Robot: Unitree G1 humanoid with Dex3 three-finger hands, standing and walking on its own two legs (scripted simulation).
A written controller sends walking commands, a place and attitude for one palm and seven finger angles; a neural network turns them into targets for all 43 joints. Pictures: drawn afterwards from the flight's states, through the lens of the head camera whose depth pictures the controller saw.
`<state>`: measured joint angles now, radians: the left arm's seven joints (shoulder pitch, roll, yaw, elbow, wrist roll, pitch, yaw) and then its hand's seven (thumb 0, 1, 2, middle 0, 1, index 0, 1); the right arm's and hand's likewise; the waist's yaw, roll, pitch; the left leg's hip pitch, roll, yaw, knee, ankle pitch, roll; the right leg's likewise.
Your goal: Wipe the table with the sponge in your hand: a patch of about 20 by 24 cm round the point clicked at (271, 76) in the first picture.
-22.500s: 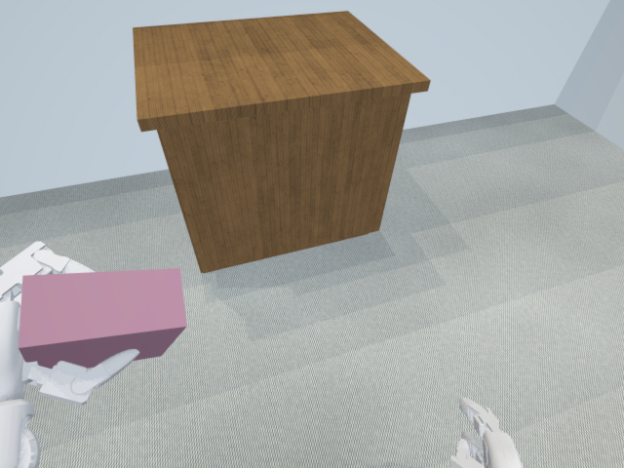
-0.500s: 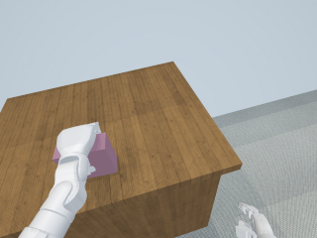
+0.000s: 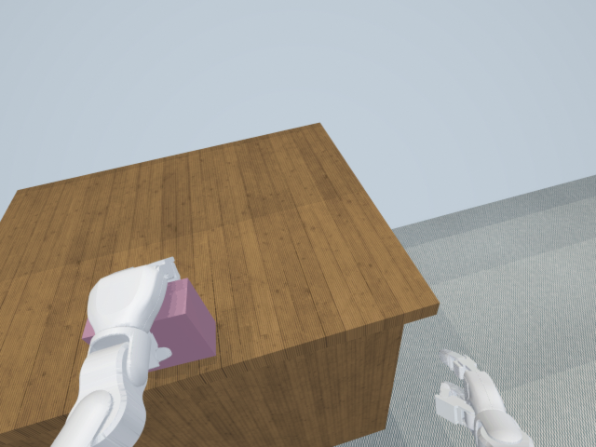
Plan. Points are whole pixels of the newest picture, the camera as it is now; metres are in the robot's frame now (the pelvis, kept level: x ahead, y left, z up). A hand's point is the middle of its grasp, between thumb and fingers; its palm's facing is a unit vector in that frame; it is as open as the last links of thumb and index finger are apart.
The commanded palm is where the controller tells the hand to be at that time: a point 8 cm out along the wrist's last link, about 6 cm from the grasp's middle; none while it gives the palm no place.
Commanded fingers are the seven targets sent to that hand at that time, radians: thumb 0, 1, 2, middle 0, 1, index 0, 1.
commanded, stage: slide across to the third lane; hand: left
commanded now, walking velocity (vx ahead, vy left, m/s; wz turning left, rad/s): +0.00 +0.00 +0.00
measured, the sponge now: (162, 336) +0.25 +0.24 +0.03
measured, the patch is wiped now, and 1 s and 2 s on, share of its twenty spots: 0.70 0.75 0.95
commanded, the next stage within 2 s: wipe forward along the third lane in 0.58 s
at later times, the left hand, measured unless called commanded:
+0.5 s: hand (180, 306) +0.27 +0.21 +0.08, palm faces +0.01 -0.07 -1.00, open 9.9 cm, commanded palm +0.25 +0.19 +0.14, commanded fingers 0.00 0.10 1.30 -1.20 -1.60 -1.20 -1.60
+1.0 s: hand (202, 283) +0.31 +0.19 +0.08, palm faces -0.01 -0.08 -1.00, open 9.9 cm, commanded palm +0.29 +0.19 +0.12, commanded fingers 0.00 0.10 1.30 -1.20 -1.60 -1.20 -1.60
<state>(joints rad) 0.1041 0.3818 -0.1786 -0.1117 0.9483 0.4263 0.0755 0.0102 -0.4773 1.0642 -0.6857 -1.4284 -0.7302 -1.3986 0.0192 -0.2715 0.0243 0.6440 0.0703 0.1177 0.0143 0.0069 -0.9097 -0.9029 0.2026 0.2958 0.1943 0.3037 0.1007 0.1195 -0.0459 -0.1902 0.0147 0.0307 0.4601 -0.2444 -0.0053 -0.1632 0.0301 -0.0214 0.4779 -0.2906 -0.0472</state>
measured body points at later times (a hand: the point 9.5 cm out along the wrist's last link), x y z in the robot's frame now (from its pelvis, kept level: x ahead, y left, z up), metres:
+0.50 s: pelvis -0.02 +0.00 +0.00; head -0.04 -0.06 +0.45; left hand +0.26 +0.21 +0.13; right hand +0.21 -0.20 -0.10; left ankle +0.00 +0.13 -0.74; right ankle -0.02 -0.09 -0.74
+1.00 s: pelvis -0.02 -0.01 +0.00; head -0.04 -0.06 +0.45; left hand +0.30 +0.19 +0.13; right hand +0.22 -0.22 -0.10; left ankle +0.00 +0.13 -0.74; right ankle -0.02 -0.09 -0.74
